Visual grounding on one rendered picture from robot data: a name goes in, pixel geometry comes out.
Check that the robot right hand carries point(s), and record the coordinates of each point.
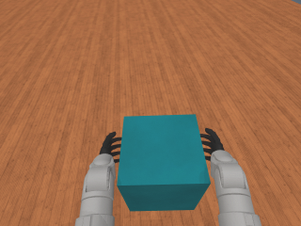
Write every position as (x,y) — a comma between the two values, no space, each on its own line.
(215,143)

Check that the robot left hand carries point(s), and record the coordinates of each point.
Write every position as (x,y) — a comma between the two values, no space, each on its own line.
(108,147)

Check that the right robot forearm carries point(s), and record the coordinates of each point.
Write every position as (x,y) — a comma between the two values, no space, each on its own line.
(232,191)

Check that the left robot forearm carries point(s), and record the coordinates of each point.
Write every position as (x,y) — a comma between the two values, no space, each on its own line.
(98,193)

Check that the carton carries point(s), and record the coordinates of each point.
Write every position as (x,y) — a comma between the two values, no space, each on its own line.
(162,165)

